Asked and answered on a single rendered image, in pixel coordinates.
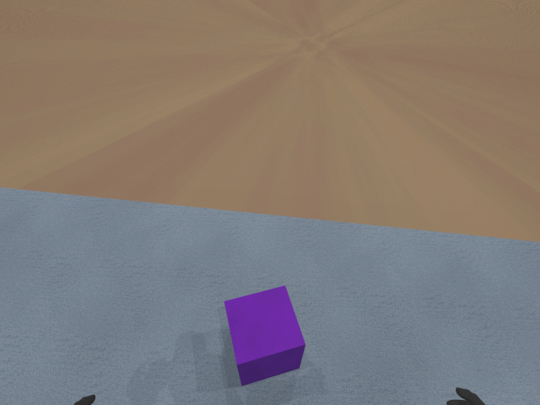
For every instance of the carton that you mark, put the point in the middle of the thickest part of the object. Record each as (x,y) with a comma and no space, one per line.
(265,333)

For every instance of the robot right hand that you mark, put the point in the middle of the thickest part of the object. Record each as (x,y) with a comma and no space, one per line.
(470,398)

